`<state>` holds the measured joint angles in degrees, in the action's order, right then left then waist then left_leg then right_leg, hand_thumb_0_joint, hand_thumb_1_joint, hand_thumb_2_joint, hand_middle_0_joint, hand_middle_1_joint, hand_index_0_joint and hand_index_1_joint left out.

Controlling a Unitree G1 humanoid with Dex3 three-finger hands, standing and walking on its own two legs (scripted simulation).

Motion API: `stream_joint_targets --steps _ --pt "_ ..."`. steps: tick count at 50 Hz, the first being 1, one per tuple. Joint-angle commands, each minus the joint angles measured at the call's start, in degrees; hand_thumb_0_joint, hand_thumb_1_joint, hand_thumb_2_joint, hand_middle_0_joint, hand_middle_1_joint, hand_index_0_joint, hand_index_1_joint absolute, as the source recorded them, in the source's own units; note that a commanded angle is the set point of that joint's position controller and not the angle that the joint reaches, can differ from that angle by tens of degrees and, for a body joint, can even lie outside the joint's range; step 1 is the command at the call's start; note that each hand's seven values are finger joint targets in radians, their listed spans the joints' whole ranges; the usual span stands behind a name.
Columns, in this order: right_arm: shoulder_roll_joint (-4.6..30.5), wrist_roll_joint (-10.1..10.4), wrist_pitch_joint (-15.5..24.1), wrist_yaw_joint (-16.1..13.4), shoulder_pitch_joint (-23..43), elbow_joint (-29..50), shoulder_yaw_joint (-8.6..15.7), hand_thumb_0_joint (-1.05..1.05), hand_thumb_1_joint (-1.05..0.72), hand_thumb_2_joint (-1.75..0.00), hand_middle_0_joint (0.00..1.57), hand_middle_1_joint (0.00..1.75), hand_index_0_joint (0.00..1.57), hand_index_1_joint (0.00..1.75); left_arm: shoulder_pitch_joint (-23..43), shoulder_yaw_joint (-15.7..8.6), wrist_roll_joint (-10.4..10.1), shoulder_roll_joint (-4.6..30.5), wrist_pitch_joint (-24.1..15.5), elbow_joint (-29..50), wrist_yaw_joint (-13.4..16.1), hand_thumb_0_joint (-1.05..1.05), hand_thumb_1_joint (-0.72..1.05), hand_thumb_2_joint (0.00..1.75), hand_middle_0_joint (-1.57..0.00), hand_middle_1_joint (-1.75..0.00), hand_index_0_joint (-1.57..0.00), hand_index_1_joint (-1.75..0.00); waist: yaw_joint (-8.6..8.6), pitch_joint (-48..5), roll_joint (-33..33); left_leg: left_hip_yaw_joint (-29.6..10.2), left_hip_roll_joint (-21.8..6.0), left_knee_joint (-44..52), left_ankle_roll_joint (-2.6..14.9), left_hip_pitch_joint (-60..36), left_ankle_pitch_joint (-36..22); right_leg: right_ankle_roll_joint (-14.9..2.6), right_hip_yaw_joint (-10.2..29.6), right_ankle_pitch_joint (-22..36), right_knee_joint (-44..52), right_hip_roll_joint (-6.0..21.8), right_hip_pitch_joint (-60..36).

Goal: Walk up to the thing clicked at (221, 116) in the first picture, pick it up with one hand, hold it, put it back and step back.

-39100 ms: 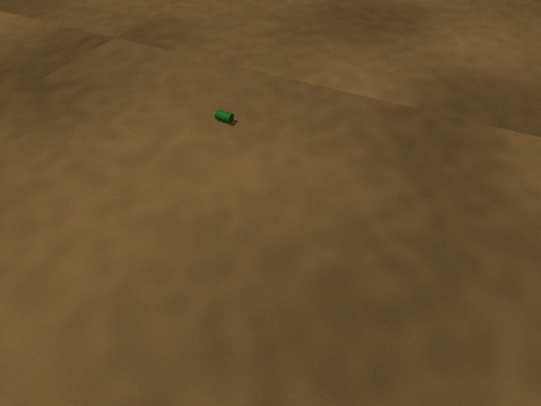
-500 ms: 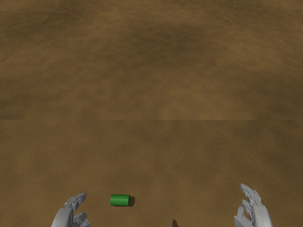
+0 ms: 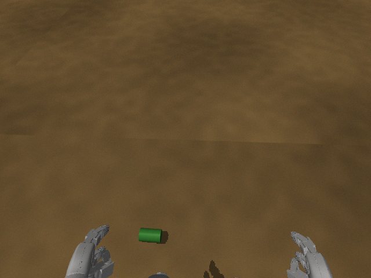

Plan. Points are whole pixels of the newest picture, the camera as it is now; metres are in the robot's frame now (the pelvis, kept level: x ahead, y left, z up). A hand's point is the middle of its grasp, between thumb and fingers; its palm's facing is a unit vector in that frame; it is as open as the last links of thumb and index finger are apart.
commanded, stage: stand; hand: left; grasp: from above
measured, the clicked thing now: (150, 235) +0.43 +0.21 -0.69
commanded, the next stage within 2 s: none
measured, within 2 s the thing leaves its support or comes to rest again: neither
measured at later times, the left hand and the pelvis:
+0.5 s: hand out of the picture +0.05 +0.24 -0.12, palm faces +0.05 -0.95 -0.32, open 7.4 cm; pelvis +0.01 +0.01 +0.05, yaw +0 degrees
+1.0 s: hand out of the picture +0.04 +0.24 -0.10, palm faces +0.03 -0.94 -0.34, open 7.4 cm; pelvis +0.00 +0.00 +0.06, yaw +1 degrees
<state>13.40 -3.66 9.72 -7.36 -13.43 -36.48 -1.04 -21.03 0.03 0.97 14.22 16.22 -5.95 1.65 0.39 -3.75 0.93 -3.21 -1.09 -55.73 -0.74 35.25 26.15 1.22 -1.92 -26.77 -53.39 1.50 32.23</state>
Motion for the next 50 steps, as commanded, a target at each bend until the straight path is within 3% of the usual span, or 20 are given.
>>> stream_joint_targets --steps 1,2,3,5,6,11,14,18,20,23,38,44,50 --pt "11.87 -1.6 -3.66 4.22 3.48 -0.53 4.7 0.0 -0.9 -0.9 0.2 0.3 0.2 0.3 6.77 -5.25 3.16 11.44 -13.0 -11.54 0.71 0.0 0.9 0.9 -0.2 -0.3 -0.2 -0.3 -1.06 -2.79 -0.46 -0.95 -0.04 13.62 4.65 -9.92 -16.03 -5.14 6.98 11.8 12.38 3.02 -10.05" --pt "11.32 0.08 -3.91 5.22 3.2 -2.05 4.72 0.0 -0.9 -0.9 0.2 0.3 0.2 0.3 7.65 -5.01 2.91 11.47 -13.7 -13.79 0.54 0.0 0.9 0.9 -0.2 -0.3 -0.2 -0.3 -1.46 -3.85 1.07 -1.17 -0.36 14.94 4.83 -11.39 -16.62 -4.21 5.71 13.86 11.98 3.16 -11.89" --pt "11.66 0.55 -4.28 5.82 4.34 -2.69 5.22 0.0 -0.9 -0.9 0.2 0.3 0.2 0.3 7.18 -5.28 2.57 11.24 -13.84 -16.0 0.52 0.0 0.9 0.9 -0.2 -0.3 -0.2 -0.3 -2.42 -3.09 -1.39 -0.44 -0.17 14.92 4.54 -12.79 -16.59 -4.05 5.93 13.27 13.09 3.31 -11.3" --pt "11.57 1.17 -4.85 6.28 4.93 -3.86 5.46 0.0 -0.9 -0.9 0.2 0.3 0.2 0.3 8.67 -5.54 1.9 10.62 -14.2 -20.47 0.53 0.0 0.9 0.9 -0.2 -0.3 -0.2 -0.3 -2.4 -3.01 -2.09 -1.11 -0.3 15.95 4.22 -14.01 -16.16 -3.47 5.75 12.52 14.9 3.21 -11.16" --pt "11.43 1.2 -5.22 6.45 5.16 -4.92 5.78 0.0 -0.9 -0.9 0.2 0.3 0.2 0.3 9.1 -5.42 1.9 10.59 -14.49 -22.94 0.73 0.0 0.9 0.9 -0.2 -0.3 -0.2 -0.3 -2.39 -2.74 -2.64 -1.39 -0.4 16.44 4.29 -14.43 -14.22 -3.37 5.87 10.26 16.49 3.79 -11.34" --pt "12.57 0.7 -6.39 6.47 5.66 -8.88 6.11 0.0 -0.9 -0.9 0.2 0.3 0.2 0.3 10.32 -5.41 1.93 10.27 -16.19 -31.62 0.73 0.0 0.9 0.9 -0.2 -0.3 -0.2 -0.3 -1.96 -0.14 1.19 -4.15 -2.18 22.42 4.57 -15.76 -12.2 -2.42 3.84 10.7 18.89 2.71 -14.11" --pt "12.89 0.84 -6.74 6.12 5.91 -10.99 6.03 0.0 -0.9 -0.9 0.2 0.3 0.2 0.3 10.17 -5.41 1.66 10.52 -16.52 -36.12 0.83 0.0 0.9 0.9 -0.2 -0.3 -0.2 -0.3 -2.05 1.15 2.23 -5.73 -3.32 25.43 4.61 -17.31 -16.12 -2.27 3.05 13.31 19.94 2.42 -15.94" --pt "13.38 1.34 -7.28 5.57 5.23 -14.22 6.01 0.0 -0.9 -0.9 0.2 0.3 0.2 0.3 8.52 -5.17 1.12 10.99 -16.94 -41.88 0.95 0.0 0.9 0.9 -0.2 -0.3 -0.2 -0.3 -2.04 1.07 0.76 -4.76 -3.28 26.19 3.98 -21.0 -20.6 -2.46 3.67 17.78 23.77 3.57 -19.35" --pt "13.36 1.53 -7.46 5.33 3.57 -15.71 5.73 0.0 -0.9 -0.9 0.2 0.3 0.2 0.3 9.75 -5.16 0.9 11.63 -17.02 -43.78 1.08 0.0 0.9 0.9 -0.2 -0.3 -0.2 -0.3 -0.96 1.37 -0.08 -4.11 -3.2 27.58 3.8 -21.96 -23.01 -2.36 4.19 20.64 24.97 3.99 -21.14" --pt "13.82 1.84 -7.89 5.27 5.42 -17.34 5.52 0.0 -0.9 -0.9 0.2 0.3 0.2 0.3 9.17 -4.74 0.69 11.62 -16.85 -46.85 1.11 0.0 0.9 0.9 -0.2 -0.3 -0.2 -0.3 -1.62 2.92 1.3 -4.74 -3.77 30.23 3.57 -23.45 -21.03 -1.96 3.7 18.8 27.72 3.92 -21.67" --pt "14.25 2.34 -8.58 5.77 7.22 -22.66 4.88 0.0 -0.9 -0.9 0.2 0.3 0.2 0.3 12.14 -4.14 0.85 13.49 -16.95 -54.93 0.54 0.0 0.9 0.9 -0.2 -0.3 -0.2 -0.3 -1.12 7.47 0.2 -5.1 -4.08 38.47 2.06 -23.7 -11.89 -1.4 3.87 13.67 35.17 4.58 -24.43" --pt "14.34 2.4 -8.77 6.0 7.74 -23.69 4.64 0.0 -0.9 -0.9 0.2 0.3 0.2 0.3 12.97 -4.05 0.79 14.18 -17.15 -56.14 0.4 0.0 0.9 0.9 -0.2 -0.3 -0.2 -0.3 -1.24 7.25 -0.34 -4.81 -4.05 38.48 1.88 -24.37 -12.46 -1.47 4.15 12.45 36.55 4.95 -24.56" --pt "14.67 2.53 -8.64 6.06 7.58 -24.48 4.29 0.0 -0.9 -0.9 0.2 0.3 0.2 0.3 13.47 -4.05 0.47 14.63 -17.39 -56.88 0.25 0.0 0.9 0.9 -0.2 -0.3 -0.2 -0.3 -1.18 5.67 -0.28 -4.35 -4.46 37.78 2.11 -26.2 -16.0 -1.61 4.68 15.14 37.16 5.62 -25.55"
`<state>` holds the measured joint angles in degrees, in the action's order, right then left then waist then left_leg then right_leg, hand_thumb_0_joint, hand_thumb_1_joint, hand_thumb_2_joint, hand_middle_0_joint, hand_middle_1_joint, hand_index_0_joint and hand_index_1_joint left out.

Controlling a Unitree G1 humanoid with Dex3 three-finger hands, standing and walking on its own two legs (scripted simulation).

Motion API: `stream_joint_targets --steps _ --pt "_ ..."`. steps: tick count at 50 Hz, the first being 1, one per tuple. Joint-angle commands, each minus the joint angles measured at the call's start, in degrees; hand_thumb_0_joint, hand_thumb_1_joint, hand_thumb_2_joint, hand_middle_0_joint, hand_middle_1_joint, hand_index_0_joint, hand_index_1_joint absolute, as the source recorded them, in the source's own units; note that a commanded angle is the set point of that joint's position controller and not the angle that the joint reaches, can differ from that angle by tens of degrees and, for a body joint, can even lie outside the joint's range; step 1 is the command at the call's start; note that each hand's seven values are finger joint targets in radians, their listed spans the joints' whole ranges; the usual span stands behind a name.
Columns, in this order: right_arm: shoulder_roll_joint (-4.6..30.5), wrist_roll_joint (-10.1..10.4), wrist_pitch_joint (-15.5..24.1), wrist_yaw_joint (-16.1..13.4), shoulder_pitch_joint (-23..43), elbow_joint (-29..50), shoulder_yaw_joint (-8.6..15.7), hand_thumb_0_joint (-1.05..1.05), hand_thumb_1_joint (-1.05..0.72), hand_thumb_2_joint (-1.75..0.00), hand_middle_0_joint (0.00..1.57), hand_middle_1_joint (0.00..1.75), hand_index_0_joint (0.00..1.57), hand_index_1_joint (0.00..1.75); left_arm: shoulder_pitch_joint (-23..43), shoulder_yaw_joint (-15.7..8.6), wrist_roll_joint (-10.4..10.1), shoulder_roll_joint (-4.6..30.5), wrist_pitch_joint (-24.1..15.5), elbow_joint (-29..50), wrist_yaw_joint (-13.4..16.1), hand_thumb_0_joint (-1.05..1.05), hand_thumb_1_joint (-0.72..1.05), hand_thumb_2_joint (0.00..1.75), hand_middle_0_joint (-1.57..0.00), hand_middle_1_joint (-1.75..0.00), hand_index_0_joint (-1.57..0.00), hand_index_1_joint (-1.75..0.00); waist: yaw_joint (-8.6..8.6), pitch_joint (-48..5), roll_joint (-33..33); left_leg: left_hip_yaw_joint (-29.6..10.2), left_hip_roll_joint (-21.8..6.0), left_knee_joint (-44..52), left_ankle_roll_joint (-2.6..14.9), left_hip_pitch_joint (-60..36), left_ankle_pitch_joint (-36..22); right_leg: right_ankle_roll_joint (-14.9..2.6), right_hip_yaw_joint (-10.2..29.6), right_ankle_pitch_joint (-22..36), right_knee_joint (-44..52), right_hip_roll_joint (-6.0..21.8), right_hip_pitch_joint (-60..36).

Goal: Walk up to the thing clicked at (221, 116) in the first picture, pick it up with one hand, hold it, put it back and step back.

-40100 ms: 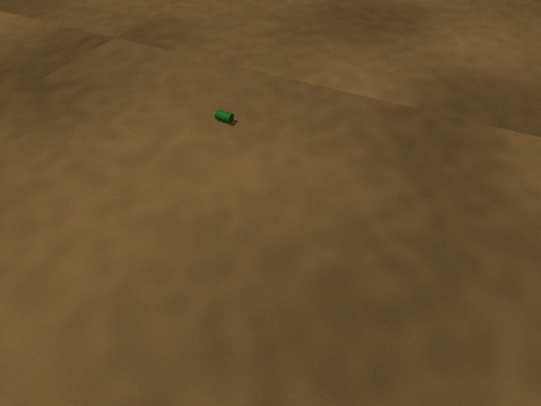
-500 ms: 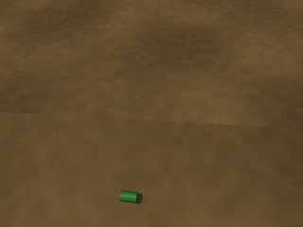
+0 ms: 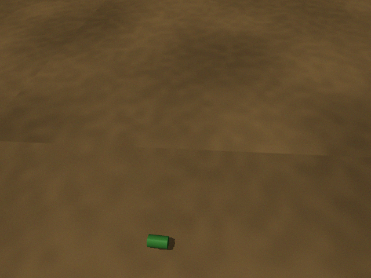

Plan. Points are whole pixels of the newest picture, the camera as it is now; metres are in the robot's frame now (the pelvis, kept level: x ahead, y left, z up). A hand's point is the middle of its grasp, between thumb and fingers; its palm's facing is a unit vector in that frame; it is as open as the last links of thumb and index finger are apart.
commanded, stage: stand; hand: left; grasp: from above
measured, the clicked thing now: (158, 241) +0.43 +0.21 -0.75
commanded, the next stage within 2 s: step back in 1.46 s
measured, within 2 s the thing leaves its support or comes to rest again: neither
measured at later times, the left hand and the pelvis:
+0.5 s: hand out of the picture +0.09 +0.24 -0.16, palm faces +0.01 -0.94 -0.33, open 7.4 cm; pelvis +0.01 +0.00 +0.00, yaw +0 degrees
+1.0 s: hand out of the picture +0.08 +0.24 -0.16, palm faces +0.01 -0.94 -0.33, open 7.4 cm; pelvis +0.02 +0.00 +0.00, yaw +0 degrees
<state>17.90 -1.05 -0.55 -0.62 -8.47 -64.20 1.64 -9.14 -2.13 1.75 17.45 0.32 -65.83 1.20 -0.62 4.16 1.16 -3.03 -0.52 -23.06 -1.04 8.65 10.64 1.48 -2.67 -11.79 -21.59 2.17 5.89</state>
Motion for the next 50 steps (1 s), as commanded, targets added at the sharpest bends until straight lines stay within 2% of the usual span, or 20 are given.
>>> stream_joint_targets --steps 1,4,9,11,15,20,26,32,34,44,50 --pt "10.07 -0.13 1.63 -0.68 2.27 3.0 1.46 0.0 -0.9 -0.9 0.2 0.3 0.2 0.3 2.23 -1.92 -0.35 11.62 -1.46 2.98 0.64 0.0 0.9 0.9 -0.2 -0.3 -0.2 -0.3 0.09 -1.99 -0.61 -4.28 -4.77 5.24 2.16 0.87 -0.87 -1.82 5.47 0.55 5.28 4.84 0.56" --pt "10.8 -0.17 1.79 -0.77 2.58 2.85 1.35 0.0 -0.9 -0.9 0.2 0.3 0.2 0.3 2.24 -1.89 -0.46 11.6 -1.44 2.91 0.59 0.0 0.9 0.9 -0.2 -0.3 -0.2 -0.3 -0.12 -2.68 -0.11 -4.32 -5.18 5.43 2.24 0.1 -2.89 -1.94 5.29 2.68 5.02 4.89 0.15" --pt "10.96 0.01 1.73 -0.82 2.78 2.53 1.09 0.0 -0.9 -0.9 0.2 0.3 0.2 0.3 2.97 -1.9 -0.47 11.74 -1.39 2.58 0.5 0.0 0.9 0.9 -0.2 -0.3 -0.2 -0.3 -0.03 -2.92 -0.81 -4.15 -5.46 5.23 2.27 -0.29 -4.24 -1.91 5.24 3.0 5.21 5.03 -0.17" --pt "10.94 -0.02 1.82 -0.86 2.13 2.28 0.97 0.0 -0.9 -0.9 0.2 0.3 0.2 0.3 3.38 -1.9 -0.58 11.8 -1.44 2.73 0.5 0.0 0.9 0.9 -0.2 -0.3 -0.2 -0.3 -0.04 -3.79 -0.77 -4.04 -5.74 4.98 2.16 -0.68 -7.67 -2.01 5.23 5.21 5.03 5.21 -1.23" --pt "11.31 0.06 1.99 -0.93 2.54 2.2 0.92 0.0 -0.9 -0.9 0.2 0.3 0.2 0.3 3.2 -1.81 -0.7 11.52 -1.46 2.45 0.48 0.0 0.9 0.9 -0.2 -0.3 -0.2 -0.3 -0.01 -4.58 -1.05 -3.73 -5.95 4.39 2.23 -1.96 -10.69 -1.81 4.95 8.01 4.92 5.27 -1.72" --pt "11.52 -0.01 1.84 -0.95 2.88 1.96 0.82 0.0 -0.9 -0.9 0.2 0.3 0.2 0.3 4.34 -1.87 -0.75 11.83 -1.5 2.76 0.35 0.0 0.9 0.9 -0.2 -0.3 -0.2 -0.3 0.15 -4.38 -0.92 -3.33 -5.82 4.71 2.24 -0.93 -9.64 -1.77 4.96 8.27 5.32 5.3 -2.2" --pt "11.52 0.07 2.0 -0.89 3.51 2.18 0.75 0.0 -0.9 -0.9 0.2 0.3 0.2 0.3 5.08 -1.91 -0.71 11.99 -1.47 2.91 0.31 0.0 0.9 0.9 -0.2 -0.3 -0.2 -0.3 0.12 -4.3 -0.85 -3.47 -6.05 5.03 1.95 -1.49 -11.42 -1.78 4.36 8.34 5.22 5.1 -2.0" --pt "12.16 0.24 2.02 -0.74 4.07 2.2 0.79 0.0 -0.9 -0.9 0.2 0.3 0.2 0.3 5.09 -1.87 -0.76 12.39 -1.6 2.82 0.13 0.0 0.9 0.9 -0.2 -0.3 -0.2 -0.3 0.14 -4.7 -0.58 -3.6 -6.21 5.32 2.2 -1.64 -9.92 -1.72 4.69 7.41 5.76 5.35 -2.54" --pt "12.32 0.13 2.05 -0.78 3.74 2.34 0.78 0.0 -0.9 -0.9 0.2 0.3 0.2 0.3 5.27 -1.89 -0.71 12.45 -1.64 3.09 0.12 0.0 0.9 0.9 -0.2 -0.3 -0.2 -0.3 0.32 -5.5 -0.68 -3.36 -6.3 5.07 2.29 -1.74 -11.99 -1.86 4.75 9.76 5.39 5.57 -3.11" --pt "12.23 0.16 2.1 -0.59 4.58 2.44 0.72 0.0 -0.9 -0.9 0.2 0.3 0.2 0.3 4.96 -1.77 -0.77 12.88 -1.57 3.02 -0.08 0.0 0.9 0.9 -0.2 -0.3 -0.2 -0.3 0.15 -4.68 -0.85 -3.72 -6.25 5.81 2.2 -1.71 -9.6 -2.02 4.24 6.39 5.61 5.38 -2.07" --pt "12.84 0.31 2.16 -0.55 4.32 2.33 0.77 0.0 -0.9 -0.9 0.2 0.3 0.2 0.3 4.8 -1.63 -0.82 12.85 -1.77 3.3 -0.15 0.0 0.9 0.9 -0.2 -0.3 -0.2 -0.3 0.3 -5.5 -0.35 -3.52 -6.25 5.22 2.23 -2.06 -12.17 -2.01 4.4 9.34 5.54 5.61 -2.78"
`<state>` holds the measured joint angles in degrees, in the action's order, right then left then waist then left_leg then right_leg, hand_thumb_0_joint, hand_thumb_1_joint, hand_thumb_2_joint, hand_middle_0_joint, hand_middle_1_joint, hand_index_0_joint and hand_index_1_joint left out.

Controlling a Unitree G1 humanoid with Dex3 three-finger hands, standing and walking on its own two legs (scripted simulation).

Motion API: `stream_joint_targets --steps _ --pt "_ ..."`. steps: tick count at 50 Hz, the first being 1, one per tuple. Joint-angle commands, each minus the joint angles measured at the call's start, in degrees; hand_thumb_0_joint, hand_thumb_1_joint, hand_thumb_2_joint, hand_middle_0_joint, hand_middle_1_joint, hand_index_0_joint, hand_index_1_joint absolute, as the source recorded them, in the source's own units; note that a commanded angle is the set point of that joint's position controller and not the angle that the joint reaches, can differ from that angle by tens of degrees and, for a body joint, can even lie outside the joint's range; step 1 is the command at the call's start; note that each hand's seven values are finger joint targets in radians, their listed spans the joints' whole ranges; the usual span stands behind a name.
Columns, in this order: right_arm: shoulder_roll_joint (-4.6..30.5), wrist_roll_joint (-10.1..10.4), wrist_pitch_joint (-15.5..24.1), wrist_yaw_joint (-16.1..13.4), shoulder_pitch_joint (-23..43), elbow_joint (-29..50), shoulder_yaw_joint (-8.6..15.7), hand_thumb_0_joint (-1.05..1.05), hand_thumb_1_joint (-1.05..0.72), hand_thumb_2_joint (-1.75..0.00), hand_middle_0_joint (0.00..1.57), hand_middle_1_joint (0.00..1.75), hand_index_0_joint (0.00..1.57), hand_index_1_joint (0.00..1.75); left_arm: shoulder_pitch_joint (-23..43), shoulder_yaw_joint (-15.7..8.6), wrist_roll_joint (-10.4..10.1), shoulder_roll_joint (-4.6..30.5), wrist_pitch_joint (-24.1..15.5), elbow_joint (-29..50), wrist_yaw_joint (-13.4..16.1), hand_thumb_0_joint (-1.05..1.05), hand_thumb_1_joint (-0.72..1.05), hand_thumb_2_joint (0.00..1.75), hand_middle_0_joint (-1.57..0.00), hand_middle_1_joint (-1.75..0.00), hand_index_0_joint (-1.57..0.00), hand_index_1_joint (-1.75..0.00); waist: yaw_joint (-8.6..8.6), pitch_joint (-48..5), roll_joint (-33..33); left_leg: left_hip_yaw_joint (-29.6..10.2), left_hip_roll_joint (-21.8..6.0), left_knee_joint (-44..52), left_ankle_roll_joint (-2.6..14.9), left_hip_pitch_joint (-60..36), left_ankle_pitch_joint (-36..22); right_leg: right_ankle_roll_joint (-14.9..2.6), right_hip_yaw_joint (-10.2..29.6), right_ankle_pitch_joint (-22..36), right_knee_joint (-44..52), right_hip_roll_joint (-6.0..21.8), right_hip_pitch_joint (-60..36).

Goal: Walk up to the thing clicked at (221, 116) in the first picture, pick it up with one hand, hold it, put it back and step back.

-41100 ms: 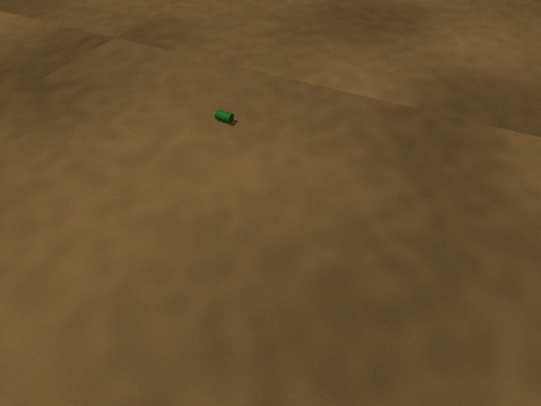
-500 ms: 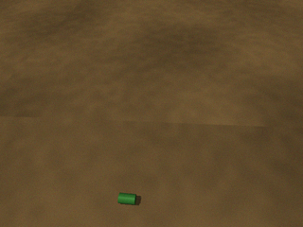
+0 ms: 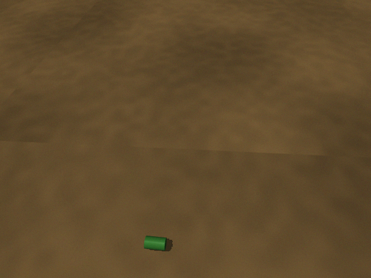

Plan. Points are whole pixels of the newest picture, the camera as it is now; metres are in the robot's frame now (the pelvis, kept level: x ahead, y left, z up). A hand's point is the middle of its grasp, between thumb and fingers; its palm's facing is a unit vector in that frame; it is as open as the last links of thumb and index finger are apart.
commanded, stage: stand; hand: left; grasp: from above
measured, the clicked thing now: (155, 243) +0.41 +0.21 -0.75
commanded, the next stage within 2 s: step back in 0.46 s
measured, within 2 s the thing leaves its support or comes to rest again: neither
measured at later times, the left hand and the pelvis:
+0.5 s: hand out of the picture +0.06 +0.25 -0.16, palm faces +0.01 -0.94 -0.33, open 7.4 cm; pelvis +0.00 +0.00 +0.00, yaw +0 degrees
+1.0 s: hand out of the picture +0.05 +0.30 -0.18, palm faces -0.06 -0.93 -0.35, open 7.4 cm; pelvis -0.08 +0.05 -0.02, yaw -2 degrees
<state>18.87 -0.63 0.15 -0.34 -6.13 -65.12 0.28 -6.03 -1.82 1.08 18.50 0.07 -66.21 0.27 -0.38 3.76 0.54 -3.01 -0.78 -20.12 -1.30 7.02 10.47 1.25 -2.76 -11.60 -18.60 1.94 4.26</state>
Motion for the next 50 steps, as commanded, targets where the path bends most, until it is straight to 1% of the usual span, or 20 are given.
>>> stream_joint_targets --steps 1,19,22,23,27,30,32,33,35,36,37,38,39,40,41,42,43,45,46,50 --pt "11.72 -0.13 1.43 -0.83 2.12 3.24 2.17 0.0 -0.9 -0.9 0.2 0.3 0.2 0.3 1.4 -1.97 -0.22 12.03 -1.55 3.69 0.83 0.0 0.9 0.9 -0.2 -0.3 -0.2 -0.3 -0.12 -5.3 -0.14 -3.67 -6.12 2.28 2.51 -1.0 -12.58 -1.82 4.39 9.47 2.36 5.84 -1.08" --pt "12.05 -0.09 1.46 -0.49 1.31 3.22 1.81 0.0 -0.9 -0.9 0.2 0.3 0.2 0.3 0.86 -1.8 -0.29 12.38 -1.55 3.8 0.42 0.0 0.9 0.9 -0.2 -0.3 -0.2 -0.3 0.25 -3.65 0.18 -4.09 -5.89 3.78 2.24 0.73 -6.75 -1.91 4.73 3.89 3.12 5.71 0.23" --pt "12.11 -0.14 1.46 -0.51 1.46 3.43 1.87 0.0 -0.9 -0.9 0.2 0.3 0.2 0.3 0.94 -1.84 -0.25 12.62 -1.65 4.02 0.5 0.0 0.9 0.9 -0.2 -0.3 -0.2 -0.3 0.26 -4.51 -0.43 -4.08 -6.13 3.09 2.46 0.1 -9.53 -2.0 4.71 6.27 2.9 5.95 -0.19" --pt "15.5 0.29 0.29 -0.06 3.71 4.94 3.16 0.0 -0.9 -0.9 0.2 0.3 0.2 0.3 0.99 -4.3 -1.4 16.55 -1.21 5.19 0.79 0.0 0.9 0.9 -0.2 -0.3 -0.2 -0.3 0.27 1.69 -0.66 -4.05 -4.65 -3.11 4.01 4.84 -18.24 -2.41 5.18 15.96 -2.04 5.25 4.03" --pt "13.97 1.09 -0.65 0.15 0.99 7.3 3.68 0.0 -0.9 -0.9 0.2 0.3 0.2 0.3 0.53 -4.88 -1.59 15.56 -0.59 8.52 1.17 0.0 0.9 0.9 -0.2 -0.3 -0.2 -0.3 1.17 -5.53 -1.2 -2.03 -3.69 -10.37 5.14 4.13 -21.3 -5.89 5.26 20.76 -6.4 6.5 1.83" --pt "13.81 1.04 -1.72 0.29 0.15 9.13 4.37 0.0 -0.9 -0.9 0.2 0.3 0.2 0.3 1.98 -5.27 -1.15 16.52 0.1 11.49 1.18 0.0 0.9 0.9 -0.2 -0.3 -0.2 -0.3 1.2 -8.06 -5.36 0.39 0.31 -19.27 4.63 4.69 -11.16 -9.94 10.04 19.17 -4.87 11.51 5.34" --pt "12.89 0.68 -2.68 0.56 -2.61 10.06 4.72 0.0 -0.9 -0.9 0.2 0.3 0.2 0.3 5.66 -5.72 -0.17 17.99 0.38 14.37 1.31 0.0 0.9 0.9 -0.2 -0.3 -0.2 -0.3 2.0 -7.74 -11.31 1.51 3.65 -28.61 4.14 6.61 10.6 -14.73 14.55 20.14 -3.94 18.01 8.61" --pt "13.41 0.52 -3.06 0.78 -3.81 10.56 5.06 0.0 -0.9 -0.9 0.2 0.3 0.2 0.3 6.48 -5.92 0.22 18.44 0.44 15.37 1.31 0.0 0.9 0.9 -0.2 -0.3 -0.2 -0.3 2.05 -7.21 -12.1 0.04 3.17 -32.22 4.38 6.49 17.58 -15.9 15.35 19.6 -4.45 19.65 11.88" --pt "13.99 0.71 -3.0 1.22 -6.45 10.87 5.61 0.0 -0.9 -0.9 0.2 0.3 0.2 0.3 9.32 -5.79 0.45 18.43 0.7 17.12 1.36 0.0 0.9 0.9 -0.2 -0.3 -0.2 -0.3 3.84 -6.04 -11.86 -1.53 1.51 -28.96 5.41 4.14 15.98 -13.73 12.71 15.99 -7.75 18.05 16.82" --pt "13.81 0.64 -2.72 1.26 -8.34 10.87 5.93 0.0 -0.9 -0.9 0.2 0.3 0.2 0.3 11.05 -5.44 0.43 17.94 0.84 17.86 1.49 0.0 0.9 0.9 -0.2 -0.3 -0.2 -0.3 4.88 -5.86 -11.38 -1.45 0.27 -23.82 5.89 3.89 8.16 -11.1 10.09 13.91 -12.09 15.29 16.42" --pt "14.77 0.34 -2.25 1.12 -7.11 11.12 6.1 0.0 -0.9 -0.9 0.2 0.3 0.2 0.3 9.75 -5.02 0.08 15.92 1.18 17.97 1.44 0.0 0.9 0.9 -0.2 -0.3 -0.2 -0.3 3.81 -4.92 -4.49 -3.4 -2.48 -15.21 6.42 6.49 -6.49 -8.04 5.76 8.6 -19.13 8.92 15.02" --pt "17.74 -0.31 -1.73 0.83 -4.66 12.6 6.68 0.0 -0.9 -0.9 0.2 0.3 0.2 0.3 8.19 -4.49 -0.72 13.04 1.49 18.52 1.5 0.0 0.9 0.9 -0.2 -0.3 -0.2 -0.3 3.32 -3.59 6.87 -14.97 -9.65 -4.76 9.23 8.77 -20.26 -3.98 2.86 -0.83 -29.85 -1.29 16.87" --pt "20.5 -0.91 -1.24 0.57 -4.51 13.26 7.16 0.0 -0.9 -0.9 0.2 0.3 0.2 0.3 6.31 -4.56 -0.83 11.94 1.88 18.55 1.96 0.0 0.9 0.9 -0.2 -0.3 -0.2 -0.3 2.52 -3.28 11.96 -25.33 -15.07 -0.89 11.84 4.96 -27.42 -3.47 7.63 -22.99 -37.18 -7.84 22.96" --pt "19.49 -1.66 -0.83 0.21 -5.08 13.45 7.07 0.0 -0.9 -0.9 0.2 0.3 0.2 0.3 3.31 -4.55 -0.59 12.45 2.57 18.07 2.21 0.0 0.9 0.9 -0.2 -0.3 -0.2 -0.3 1.32 -4.12 5.77 -22.71 -15.92 -2.99 12.79 3.83 -31.19 -3.5 11.94 -25.79 -43.11 -6.9 22.85" --pt "20.24 -1.32 -0.6 -0.05 -3.94 14.3 6.98 0.0 -0.9 -0.9 0.2 0.3 0.2 0.3 1.57 -4.15 -0.7 11.63 2.59 18.28 2.35 0.0 0.9 0.9 -0.2 -0.3 -0.2 -0.3 1.11 -5.63 7.5 -21.17 -16.28 -4.68 12.51 1.95 -38.67 -3.71 12.8 -26.17 -46.52 -7.74 24.59" --pt "20.52 -1.32 -0.71 -0.4 -2.47 15.09 7.07 0.0 -0.9 -0.9 0.2 0.3 0.2 0.3 2.0 -4.18 -0.66 11.7 2.65 17.86 2.68 0.0 0.9 0.9 -0.2 -0.3 -0.2 -0.3 1.57 -6.48 9.26 -21.53 -16.19 -4.24 11.48 2.58 -36.43 -3.85 15.38 -25.25 -48.9 -8.48 25.04" --pt "19.76 -1.25 -0.7 -0.92 -0.41 15.97 7.21 0.0 -0.9 -0.9 0.2 0.3 0.2 0.3 1.33 -4.44 -0.74 12.71 2.68 17.46 2.97 0.0 0.9 0.9 -0.2 -0.3 -0.2 -0.3 0.95 -6.35 10.44 -20.05 -16.04 -4.15 13.0 3.67 -31.08 -3.79 15.62 -23.26 -50.17 -7.71 24.6" --pt "16.97 -1.61 -0.55 -1.28 1.72 17.52 6.53 0.0 -0.9 -0.9 0.2 0.3 0.2 0.3 -1.79 -4.76 -1.16 14.06 2.78 16.91 2.63 0.0 0.9 0.9 -0.2 -0.3 -0.2 -0.3 -0.98 -7.49 9.64 -13.79 -12.6 -6.14 13.15 0.57 -26.86 -2.74 14.7 -18.15 -51.67 -7.2 24.97" --pt "15.39 -1.4 -0.45 -1.47 0.8 18.05 6.34 0.0 -0.9 -0.9 0.2 0.3 0.2 0.3 -2.18 -5.02 -0.87 14.43 2.68 17.2 2.43 0.0 0.9 0.9 -0.2 -0.3 -0.2 -0.3 -0.75 -8.54 7.55 -12.53 -11.7 -7.32 13.2 -2.89 -27.36 -2.16 13.79 -17.0 -51.71 -7.02 25.48" --pt "14.76 -0.66 -0.34 -1.96 -4.96 17.96 6.56 0.0 -0.9 -0.9 0.2 0.3 0.2 0.3 0.6 -5.01 -0.35 13.64 1.51 19.95 2.06 0.0 0.9 0.9 -0.2 -0.3 -0.2 -0.3 2.9 -8.86 5.47 -12.64 -13.84 -9.97 16.02 -10.01 -32.29 0.16 11.76 -18.33 -42.15 -5.57 26.75"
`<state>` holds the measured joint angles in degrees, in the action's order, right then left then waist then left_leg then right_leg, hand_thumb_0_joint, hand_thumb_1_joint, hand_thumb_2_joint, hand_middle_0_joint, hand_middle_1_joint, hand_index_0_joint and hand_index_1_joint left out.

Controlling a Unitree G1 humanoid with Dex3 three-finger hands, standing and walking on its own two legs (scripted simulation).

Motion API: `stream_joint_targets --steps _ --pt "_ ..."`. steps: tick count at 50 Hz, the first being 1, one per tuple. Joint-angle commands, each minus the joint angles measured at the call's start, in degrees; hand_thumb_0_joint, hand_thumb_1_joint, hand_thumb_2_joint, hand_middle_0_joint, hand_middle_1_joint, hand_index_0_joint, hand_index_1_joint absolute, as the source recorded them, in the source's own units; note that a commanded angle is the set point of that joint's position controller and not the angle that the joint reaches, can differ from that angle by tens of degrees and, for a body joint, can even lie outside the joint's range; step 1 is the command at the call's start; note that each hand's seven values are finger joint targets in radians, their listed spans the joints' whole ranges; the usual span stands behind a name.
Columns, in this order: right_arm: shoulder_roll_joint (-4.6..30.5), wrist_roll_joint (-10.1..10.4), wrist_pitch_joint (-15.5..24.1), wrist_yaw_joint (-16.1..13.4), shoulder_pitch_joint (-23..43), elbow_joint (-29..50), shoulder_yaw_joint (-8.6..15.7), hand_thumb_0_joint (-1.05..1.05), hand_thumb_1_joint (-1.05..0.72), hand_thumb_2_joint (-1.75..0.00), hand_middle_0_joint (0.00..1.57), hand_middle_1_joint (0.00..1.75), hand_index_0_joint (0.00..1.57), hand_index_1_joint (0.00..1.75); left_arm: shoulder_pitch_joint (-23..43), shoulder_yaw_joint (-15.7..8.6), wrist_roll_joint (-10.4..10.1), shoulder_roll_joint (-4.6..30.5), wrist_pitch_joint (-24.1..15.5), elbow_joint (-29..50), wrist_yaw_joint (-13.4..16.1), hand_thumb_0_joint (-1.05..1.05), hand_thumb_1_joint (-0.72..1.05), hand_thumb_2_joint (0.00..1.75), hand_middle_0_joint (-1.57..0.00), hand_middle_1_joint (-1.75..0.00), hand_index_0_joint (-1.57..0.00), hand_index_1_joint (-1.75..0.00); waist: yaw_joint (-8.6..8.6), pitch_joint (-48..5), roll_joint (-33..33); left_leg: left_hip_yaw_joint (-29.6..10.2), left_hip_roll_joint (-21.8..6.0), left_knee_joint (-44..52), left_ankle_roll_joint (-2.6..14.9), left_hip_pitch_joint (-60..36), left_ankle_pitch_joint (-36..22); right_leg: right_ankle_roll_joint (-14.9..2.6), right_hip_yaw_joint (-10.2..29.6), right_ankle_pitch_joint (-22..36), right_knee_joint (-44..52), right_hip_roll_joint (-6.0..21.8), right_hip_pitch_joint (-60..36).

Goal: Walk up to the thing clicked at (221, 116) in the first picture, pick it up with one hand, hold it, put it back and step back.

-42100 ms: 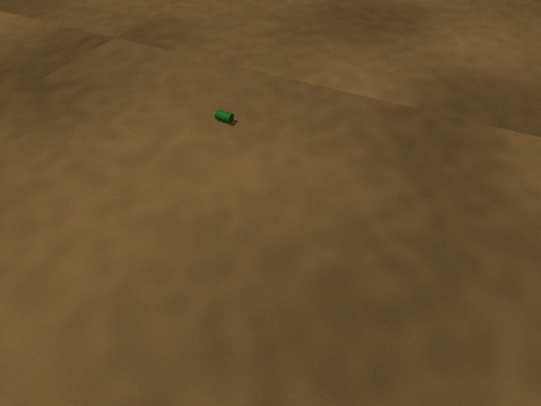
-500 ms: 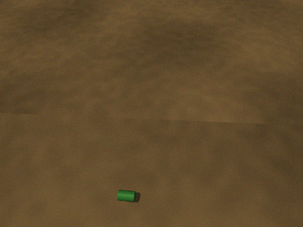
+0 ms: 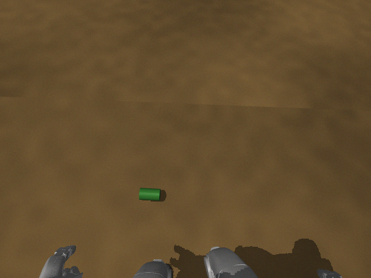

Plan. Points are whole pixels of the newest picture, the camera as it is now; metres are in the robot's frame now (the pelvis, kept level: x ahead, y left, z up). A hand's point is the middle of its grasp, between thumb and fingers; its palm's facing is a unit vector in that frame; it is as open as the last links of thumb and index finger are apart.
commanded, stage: step back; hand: left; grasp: from above
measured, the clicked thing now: (150, 194) +0.49 +0.17 -0.73
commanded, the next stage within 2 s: none
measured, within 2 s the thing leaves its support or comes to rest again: neither
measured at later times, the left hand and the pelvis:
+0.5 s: hand out of the picture +0.02 +0.26 -0.14, palm faces -0.01 -0.91 -0.41, open 7.4 cm; pelvis -0.12 +0.00 +0.00, yaw +1 degrees
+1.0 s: hand out of the picture -0.20 +0.25 -0.16, palm faces -0.07 -0.91 -0.40, open 7.4 cm; pelvis -0.29 -0.03 -0.02, yaw -4 degrees
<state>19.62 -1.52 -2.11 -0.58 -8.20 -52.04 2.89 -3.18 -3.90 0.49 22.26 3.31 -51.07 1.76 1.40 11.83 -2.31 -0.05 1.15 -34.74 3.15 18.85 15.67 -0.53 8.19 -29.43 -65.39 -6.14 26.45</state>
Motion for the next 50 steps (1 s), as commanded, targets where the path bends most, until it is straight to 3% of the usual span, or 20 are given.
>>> stream_joint_targets --steps 1,5,9,10,11,12,16,21,25,26,27,28,29,30,33,41,47,48,49,50 --pt "14.73 0.19 1.82 -1.7 -3.53 5.19 4.13 0.0 -0.9 -0.9 0.2 0.3 0.2 0.3 -1.58 -3.06 0.23 9.94 -1.91 5.47 0.44 0.0 0.9 0.9 -0.2 -0.3 -0.2 -0.3 1.88 -16.43 8.62 -15.76 -15.95 4.57 11.94 -21.7 -37.12 2.02 0.13 -1.01 7.86 2.86 3.53" --pt "15.74 0.27 1.24 -1.36 -0.63 6.65 3.81 0.0 -0.9 -0.9 0.2 0.3 0.2 0.3 -5.38 -3.54 0.18 9.42 -2.42 4.78 -0.06 0.0 0.9 0.9 -0.2 -0.3 -0.2 -0.3 0.94 -16.92 10.32 -13.16 -14.77 3.68 10.17 -16.42 -31.14 1.2 -4.59 2.29 21.49 4.53 -4.58" --pt "15.51 1.53 0.47 -0.88 3.15 7.4 3.42 0.0 -0.9 -0.9 0.2 0.3 0.2 0.3 -12.61 -3.91 1.14 9.79 -3.03 2.07 -0.35 0.0 0.9 0.9 -0.2 -0.3 -0.2 -0.3 -2.72 -17.72 7.45 -9.57 -10.64 -0.71 4.14 -2.87 -14.43 -2.31 -4.49 20.98 39.24 6.15 -19.59" --pt "13.83 2.01 0.46 -0.67 3.51 8.17 2.93 0.0 -0.9 -0.9 0.2 0.3 0.2 0.3 -12.62 -4.81 1.8 13.37 -3.26 2.68 -0.42 0.0 0.9 0.9 -0.2 -0.3 -0.2 -0.3 -2.58 -16.43 -1.17 -6.82 -5.43 -6.94 0.76 5.95 -4.47 -5.84 7.61 24.37 40.94 14.14 -21.21" --pt "12.0 2.11 0.38 -0.85 5.03 8.55 2.69 0.0 -0.9 -0.9 0.2 0.3 0.2 0.3 -9.04 -5.65 1.03 17.96 -2.96 4.2 -0.67 0.0 0.9 0.9 -0.2 -0.3 -0.2 -0.3 -3.58 -12.55 -11.74 -1.47 4.37 -18.21 -2.24 8.49 12.66 -15.04 20.08 25.42 46.16 24.95 -13.22" --pt "13.53 1.57 -0.03 -1.34 3.87 7.37 3.53 0.0 -0.9 -0.9 0.2 0.3 0.2 0.3 -4.96 -5.83 1.86 19.61 -3.18 6.75 -0.51 0.0 0.9 0.9 -0.2 -0.3 -0.2 -0.3 -3.72 -9.61 -13.32 -6.94 4.12 -30.39 -3.26 5.07 21.07 -19.44 26.19 27.76 47.78 30.42 -3.88" --pt "12.5 2.1 0.38 -0.87 -1.69 4.14 2.73 0.0 -0.9 -0.9 0.2 0.3 0.2 0.3 0.38 -4.48 1.22 12.03 -3.39 9.0 0.04 0.0 0.9 0.9 -0.2 -0.3 -0.2 -0.3 0.25 -8.91 -5.47 -9.95 7.07 -34.87 -2.98 7.91 12.76 -11.37 5.78 36.49 42.27 17.97 -9.46" --pt "11.88 1.9 1.35 -1.36 -1.31 5.98 1.7 0.0 -0.9 -0.9 0.2 0.3 0.2 0.3 -6.41 -4.03 1.78 10.58 -2.75 9.66 0.57 0.0 0.9 0.9 -0.2 -0.3 -0.2 -0.3 -3.97 -15.31 -7.22 -6.0 3.1 -16.99 -4.84 11.28 14.76 -11.89 4.86 45.52 36.15 18.31 -28.13" --pt "11.64 0.62 2.33 -1.3 -6.33 4.84 2.48 0.0 -0.9 -0.9 0.2 0.3 0.2 0.3 -4.61 -3.75 0.42 12.09 -1.37 10.75 0.22 0.0 0.9 0.9 -0.2 -0.3 -0.2 -0.3 -1.31 -19.17 -9.15 -1.34 -0.21 10.56 -2.83 -0.62 1.03 -8.98 2.52 47.02 27.49 17.83 -27.16" --pt "12.31 0.29 2.55 -1.18 -7.28 4.17 3.11 0.0 -0.9 -0.9 0.2 0.3 0.2 0.3 -3.77 -3.42 0.04 12.22 -0.83 11.14 -0.14 0.0 0.9 0.9 -0.2 -0.3 -0.2 -0.3 -0.73 -18.87 -6.49 -2.2 -0.22 14.39 -2.47 -6.27 -9.37 -6.53 0.98 41.36 25.41 15.48 -21.16" --pt "15.95 -0.82 2.62 -1.23 -5.52 5.15 4.33 0.0 -0.9 -0.9 0.2 0.3 0.2 0.3 -5.33 -2.81 -0.08 9.99 -0.49 11.75 -0.26 0.0 0.9 0.9 -0.2 -0.3 -0.2 -0.3 -1.88 -17.98 0.78 -12.75 -7.31 12.65 -0.27 -12.7 -17.66 -3.22 -1.08 28.4 21.04 10.78 -8.99" --pt "20.48 -1.46 2.46 -0.95 -3.26 6.44 5.12 0.0 -0.9 -0.9 0.2 0.3 0.2 0.3 -5.82 -2.45 -0.46 7.64 -0.43 11.91 -0.11 0.0 0.9 0.9 -0.2 -0.3 -0.2 -0.3 -2.08 -16.24 13.37 -26.3 -17.94 14.45 4.65 -16.3 -26.2 -1.09 -4.19 0.22 11.85 1.08 3.52" --pt "23.83 -0.76 2.25 -0.55 -2.91 6.91 5.52 0.0 -0.9 -0.9 0.2 0.3 0.2 0.3 -3.02 -3.69 0.3 10.29 -0.26 11.54 0.8 0.0 0.9 0.9 -0.2 -0.3 -0.2 -0.3 1.2 -14.59 14.52 -29.98 -24.39 15.16 12.88 -4.55 -23.75 -0.32 1.29 -9.91 3.39 0.31 -0.68" --pt "23.09 -0.69 2.55 -0.77 -1.3 6.96 5.54 0.0 -0.9 -0.9 0.2 0.3 0.2 0.3 -1.72 -4.0 0.58 11.54 -0.43 10.94 0.95 0.0 0.9 0.9 -0.2 -0.3 -0.2 -0.3 1.41 -12.09 14.06 -32.94 -25.56 16.53 15.28 -0.23 -20.15 -0.46 3.52 -8.37 -2.71 1.39 -1.56" --pt "15.94 -0.78 2.54 -1.11 4.91 8.4 3.43 0.0 -0.9 -0.9 0.2 0.3 0.2 0.3 -7.73 -4.09 -0.46 10.52 -0.56 8.5 -0.03 0.0 0.9 0.9 -0.2 -0.3 -0.2 -0.3 -3.71 -11.06 9.77 -13.4 -13.99 11.78 8.29 -6.1 -24.91 -0.97 4.37 1.51 -7.91 -0.38 2.82" --pt "15.89 0.14 2.16 -1.36 -1.43 8.9 3.96 0.0 -0.9 -0.9 0.2 0.3 0.2 0.3 -8.41 -3.95 0.58 9.64 -1.34 8.8 -0.6 0.0 0.9 0.9 -0.2 -0.3 -0.2 -0.3 0.77 -14.39 12.07 -14.09 -16.62 8.82 12.45 -16.49 -24.13 3.21 -0.89 -0.36 7.49 2.58 1.19" --pt "18.78 0.2 0.26 -0.89 3.86 10.74 4.67 0.0 -0.9 -0.9 0.2 0.3 0.2 0.3 -18.83 -4.42 0.63 9.34 -1.64 3.29 -1.7 0.0 0.9 0.9 -0.2 -0.3 -0.2 -0.3 -3.59 -18.3 14.82 -10.79 -13.37 5.8 6.69 -4.12 -9.2 -0.4 -8.3 11.85 38.47 5.42 -18.24" --pt "17.14 0.65 -0.17 -0.8 4.44 10.93 4.09 0.0 -0.9 -0.9 0.2 0.3 0.2 0.3 -20.03 -4.71 1.17 10.27 -1.86 2.25 -1.6 0.0 0.9 0.9 -0.2 -0.3 -0.2 -0.3 -4.16 -17.58 11.56 -9.45 -10.74 2.67 4.32 1.0 -3.13 -1.48 -6.85 13.42 40.91 5.46 -20.7" --pt "14.14 1.24 -0.3 -0.72 3.31 11.29 3.34 0.0 -0.9 -0.9 0.2 0.3 0.2 0.3 -18.3 -5.64 2.21 13.6 -2.11 3.34 -1.65 0.0 0.9 0.9 -0.2 -0.3 -0.2 -0.3 -3.54 -14.42 1.25 -7.74 -3.95 -5.69 0.73 10.16 6.95 -3.81 6.96 7.0 44.53 12.18 -20.54" --pt "11.5 1.48 -0.08 -1.26 4.46 12.66 2.83 0.0 -0.9 -0.9 0.2 0.3 0.2 0.3 -13.51 -6.93 2.21 19.98 -2.03 6.3 -1.71 0.0 0.9 0.9 -0.2 -0.3 -0.2 -0.3 -4.47 -10.33 -12.45 -5.02 5.95 -18.55 -2.95 15.32 16.91 -10.12 21.53 1.67 49.91 23.94 -9.66"
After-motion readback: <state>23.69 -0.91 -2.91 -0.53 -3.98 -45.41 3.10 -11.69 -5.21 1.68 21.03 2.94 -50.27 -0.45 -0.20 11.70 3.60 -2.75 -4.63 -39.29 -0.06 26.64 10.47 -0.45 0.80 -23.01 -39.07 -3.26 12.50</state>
